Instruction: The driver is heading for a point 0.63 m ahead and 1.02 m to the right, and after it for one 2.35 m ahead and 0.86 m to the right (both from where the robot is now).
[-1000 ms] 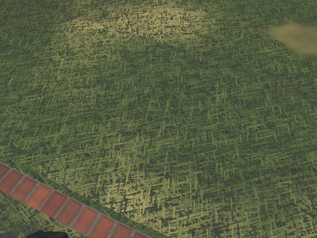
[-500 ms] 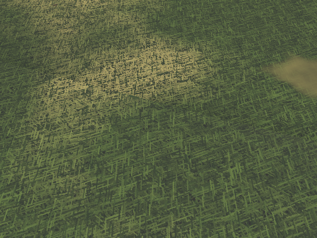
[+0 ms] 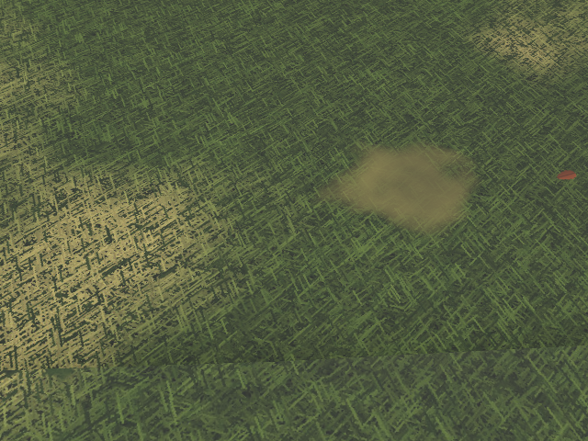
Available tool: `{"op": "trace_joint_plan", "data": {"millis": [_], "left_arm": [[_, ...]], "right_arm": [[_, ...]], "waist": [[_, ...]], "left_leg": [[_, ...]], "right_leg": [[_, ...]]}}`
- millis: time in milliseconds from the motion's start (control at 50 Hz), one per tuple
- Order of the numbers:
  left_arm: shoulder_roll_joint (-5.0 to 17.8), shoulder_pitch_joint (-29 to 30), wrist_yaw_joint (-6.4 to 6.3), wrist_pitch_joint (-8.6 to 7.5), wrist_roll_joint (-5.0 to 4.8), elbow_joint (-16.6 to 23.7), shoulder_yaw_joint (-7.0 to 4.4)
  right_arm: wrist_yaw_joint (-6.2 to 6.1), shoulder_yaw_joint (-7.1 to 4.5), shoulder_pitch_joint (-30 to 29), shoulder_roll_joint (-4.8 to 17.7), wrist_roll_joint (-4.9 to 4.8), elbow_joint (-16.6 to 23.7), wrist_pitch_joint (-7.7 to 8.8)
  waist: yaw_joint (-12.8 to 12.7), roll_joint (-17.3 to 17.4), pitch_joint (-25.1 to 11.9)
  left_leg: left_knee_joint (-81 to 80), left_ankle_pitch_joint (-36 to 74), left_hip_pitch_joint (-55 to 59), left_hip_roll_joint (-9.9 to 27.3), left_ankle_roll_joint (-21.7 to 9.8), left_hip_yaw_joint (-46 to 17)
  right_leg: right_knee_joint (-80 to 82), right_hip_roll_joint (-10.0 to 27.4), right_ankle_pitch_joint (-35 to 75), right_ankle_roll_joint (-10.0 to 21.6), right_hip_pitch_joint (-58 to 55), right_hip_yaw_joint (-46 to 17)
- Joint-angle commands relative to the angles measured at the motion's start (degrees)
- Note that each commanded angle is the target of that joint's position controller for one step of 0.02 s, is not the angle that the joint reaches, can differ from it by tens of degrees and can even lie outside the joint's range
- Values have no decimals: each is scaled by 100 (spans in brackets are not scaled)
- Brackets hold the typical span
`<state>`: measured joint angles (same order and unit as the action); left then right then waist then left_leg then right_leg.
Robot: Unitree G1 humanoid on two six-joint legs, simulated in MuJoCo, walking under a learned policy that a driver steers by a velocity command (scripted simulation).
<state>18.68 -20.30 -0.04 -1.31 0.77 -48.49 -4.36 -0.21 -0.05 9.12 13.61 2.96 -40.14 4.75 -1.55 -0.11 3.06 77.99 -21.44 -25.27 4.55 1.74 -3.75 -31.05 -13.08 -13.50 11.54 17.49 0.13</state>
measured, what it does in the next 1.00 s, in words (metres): goes down, turning right: left foot, then right foot 0.14 m lower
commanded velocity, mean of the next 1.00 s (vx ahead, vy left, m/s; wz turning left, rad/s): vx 1.00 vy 0.00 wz -0.98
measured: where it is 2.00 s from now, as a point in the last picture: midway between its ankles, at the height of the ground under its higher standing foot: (528, 235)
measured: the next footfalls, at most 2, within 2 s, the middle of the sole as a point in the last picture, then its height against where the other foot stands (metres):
left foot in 0.28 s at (244, 417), level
right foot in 0.80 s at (404, 333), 0.14 m lower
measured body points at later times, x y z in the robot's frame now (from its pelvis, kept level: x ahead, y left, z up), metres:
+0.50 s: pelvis +0.47 +0.02 +0.01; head +0.48 +0.00 +0.46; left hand +0.77 +0.20 -0.06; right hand +0.35 -0.27 -0.10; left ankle +0.47 +0.16 -0.72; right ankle +0.43 -0.08 -0.64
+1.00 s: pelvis +0.85 -0.28 -0.15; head +0.88 -0.30 +0.30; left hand +1.01 -0.04 -0.28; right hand +0.79 -0.56 -0.24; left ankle +1.05 -0.20 -0.79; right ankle +0.78 -0.23 -0.86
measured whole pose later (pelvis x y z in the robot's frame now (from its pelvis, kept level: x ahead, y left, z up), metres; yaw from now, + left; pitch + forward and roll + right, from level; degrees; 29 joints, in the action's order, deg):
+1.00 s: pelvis +0.85 -0.28 -0.15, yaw -56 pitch +0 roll -3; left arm 15.7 -29.9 -1.3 -2.4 1.2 -57.3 -3.8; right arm 0.8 0.6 4.3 12.0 3.1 -40.1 3.3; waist -4.2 1.4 4.6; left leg 67.4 -22.8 -37.1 8.9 5.9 -9.9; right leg -33.8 -15.0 -24.0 10.8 8.6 -3.3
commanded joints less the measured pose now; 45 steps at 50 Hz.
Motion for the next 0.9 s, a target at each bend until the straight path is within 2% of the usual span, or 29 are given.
{"op": "trace_joint_plan", "data": {"millis": [20,80,180,220,240,260,280,300,320,340,360,380,420,480,540,580,600,620,640,660,700,760,780,800,820,840,860,880,900], "left_arm": [[616,-46,-72,-285,-66,469,-114],[681,-142,-28,-366,-46,490,-133],[925,-699,58,-327,-132,348,-245],[1076,-476,-10,-294,-137,411,-289],[1275,-363,-8,-288,-111,410,-325],[1462,-39,15,-313,-97,484,-357],[1216,236,43,-375,-47,614,-287],[183,5,11,-407,-78,771,-63],[326,-588,-14,-369,-246,953,40],[742,-14,-47,-279,-46,714,-21],[830,363,29,-213,32,717,-49],[700,615,110,-143,65,753,-37],[348,819,237,50,106,914,38],[179,1213,356,233,109,1181,107],[250,1832,523,205,24,1390,156],[282,1821,601,210,207,1378,134],[344,1787,598,190,188,1327,101],[290,1998,611,133,244,1357,98],[339,1942,610,99,241,1299,76],[296,2402,580,-21,186,1343,128],[88,2345,504,-37,167,1144,174],[419,319,217,53,246,366,8],[648,-660,102,81,214,-24,-147],[929,-1341,-13,10,323,-303,-296],[1533,-1477,-74,-7,170,-495,-451],[1745,-1437,-72,-75,135,-503,-362],[1475,-1336,-32,-38,35,-451,-362],[1452,-1098,-49,-27,28,-308,-398],[1036,-500,-79,-40,16,-204,-286]], "right_arm": [[21,-113,263,747,143,483,-188],[103,3,-775,594,32,956,-221],[103,2,-1514,716,-103,1264,-164],[95,-69,-1246,899,-96,1244,-126],[43,-153,-562,1076,-90,1059,-113],[-25,-273,576,1324,-161,812,-83],[-150,-442,1967,1703,-134,562,-77],[-232,-542,2564,2073,46,415,-60],[-158,-592,1764,2135,19,568,-75],[-125,-493,1060,1432,-18,693,-110],[-81,-405,895,1056,-25,616,-128],[-36,-378,958,960,38,445,-129],[-4,-354,1266,951,-105,55,-25],[108,-337,1388,894,-268,-232,144],[59,-355,1089,1051,-242,-331,178],[-20,-438,1539,1336,-156,-588,209],[-38,-406,1541,1264,-148,-598,199],[-97,-342,1887,1052,-173,-773,240],[-100,-331,1848,1105,-133,-833,241],[-95,-304,1898,1073,-73,-873,275],[-67,-280,1858,1156,-155,-922,195],[-104,-361,1692,1457,-165,-1022,-60],[-89,-415,1535,1524,-212,-1001,-120],[-27,-520,950,1500,-256,-933,-185],[-18,-409,524,876,-25,-685,-173],[-24,-264,1209,552,-47,-228,-10],[2,-191,1142,660,8,-25,44],[43,-177,823,823,-1,191,141],[55,-239,231,901,40,139,104]], "waist": [[406,430,-92],[144,121,343],[-455,-143,72],[-270,-186,-104],[69,-233,-596],[789,-215,-1119],[1481,-19,-1886],[1258,1595,-2504],[608,2643,-2992],[638,1289,-1883],[641,534,-1190],[593,216,-797],[383,411,-260],[197,496,44],[162,451,292],[82,496,256],[19,305,219],[53,232,262],[-16,277,263],[119,94,432],[19,98,327],[-839,449,-242],[-1192,454,-605],[-1632,-223,-140],[-1424,-872,497],[-363,-902,-30],[-330,-101,-707],[-285,-183,-716],[-91,387,-358]], "left_leg": [[-895,-341,-1135,311,213,37],[-2441,1109,-803,265,301,379],[-4202,2576,-341,-273,21,458],[-4906,2370,343,-478,-80,333],[-4617,2037,1367,-725,-98,393],[-4590,1660,2607,-610,-147,265],[-4338,414,4094,120,-306,-329],[-4786,-1253,5362,1747,-455,-2311],[-5902,-1455,5270,2442,-974,-5088],[-6038,-1641,4262,2010,-1040,-4186],[-5979,-991,3386,1751,-1013,-2985],[-6031,-246,2849,1563,-944,-2305],[-6156,1037,2217,1325,-804,-1166],[-6519,2354,2090,1349,-710,-188],[-7001,2919,1840,841,-636,1070],[-6637,4474,2521,1190,-630,1453],[-6372,4573,2715,988,-522,1800],[-6279,4277,3297,1026,-347,1791],[-6076,4643,3546,984,-211,1987],[-6057,3815,3407,615,4,2252],[-5794,4199,2386,605,-42,2502],[-2855,6073,2723,924,-216,2333],[-1421,6374,2310,840,-268,2107],[1362,2806,681,200,-242,1959],[2924,-1880,-1195,-468,-313,1612],[2660,-1625,-2421,-207,-175,832],[2087,-1123,-2947,-73,-124,370],[1161,-786,-3185,-6,-71,50],[651,-479,-2753,40,36,-28]], "right_leg": [[1843,1604,731,990,-381,-2628],[2082,1182,1500,800,408,-2251],[1783,1264,2982,357,-742,-2478],[1334,1326,3539,105,-1125,-2595],[610,1293,4613,-28,-1060,-2498],[-666,1189,4718,-174,-719,-2387],[-2400,1028,3908,-306,3,-2126],[-4551,403,-1513,-394,1373,-1436],[-5424,468,-1407,-452,2321,-1066],[-5356,1001,-574,-446,2552,-887],[-5002,1244,-130,-497,2372,-754],[-4873,1391,-104,-528,2292,-676],[-4467,1698,-114,-517,2244,-684],[-3858,1978,192,-522,2563,-592],[-2532,1829,1288,-548,2332,-63],[-2954,1918,1658,-338,2481,154],[-2805,1815,2148,-201,2453,378],[-2569,1912,2907,-25,2833,134],[-2345,1799,2847,99,2765,313],[-1284,1585,3515,56,2519,570],[-434,1127,4272,-52,405,1110],[-120,1028,3443,14,-1143,1162],[-4,916,3051,82,-2258,1010],[1043,1385,3039,560,-3271,188],[122,1523,4088,410,-3591,48],[-1068,2051,6980,554,-4449,-926],[-612,2255,5064,1093,-4780,-2199],[750,2568,1668,1472,-4250,-3525],[1475,2462,390,1277,-3105,-3741]]}}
